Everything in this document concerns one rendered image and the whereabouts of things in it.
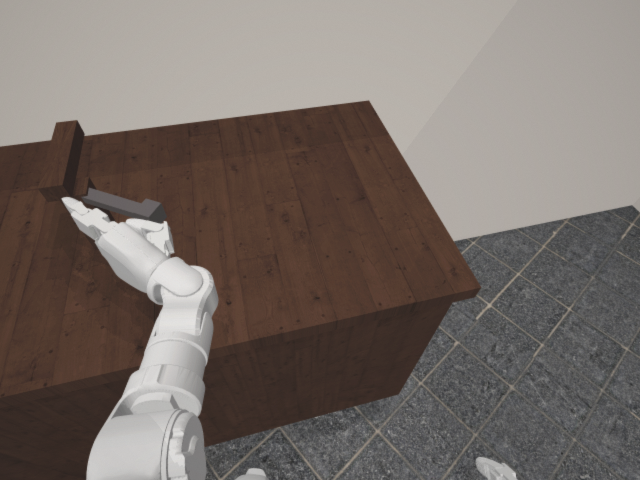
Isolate tap lever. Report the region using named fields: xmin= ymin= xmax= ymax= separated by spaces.
xmin=81 ymin=188 xmax=167 ymax=224

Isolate left robot shin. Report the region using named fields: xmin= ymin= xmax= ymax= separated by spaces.
xmin=246 ymin=468 xmax=266 ymax=477

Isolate left robot upper arm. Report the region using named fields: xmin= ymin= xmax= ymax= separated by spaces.
xmin=88 ymin=409 xmax=207 ymax=480

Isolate left robot forearm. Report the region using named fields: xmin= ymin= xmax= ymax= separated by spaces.
xmin=86 ymin=257 xmax=218 ymax=480

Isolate counter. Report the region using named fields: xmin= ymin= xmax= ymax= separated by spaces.
xmin=0 ymin=101 xmax=481 ymax=480

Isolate left robot hand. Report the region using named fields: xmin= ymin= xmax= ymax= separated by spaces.
xmin=61 ymin=197 xmax=175 ymax=293

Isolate right robot hand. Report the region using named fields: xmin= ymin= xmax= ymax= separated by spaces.
xmin=476 ymin=457 xmax=518 ymax=480

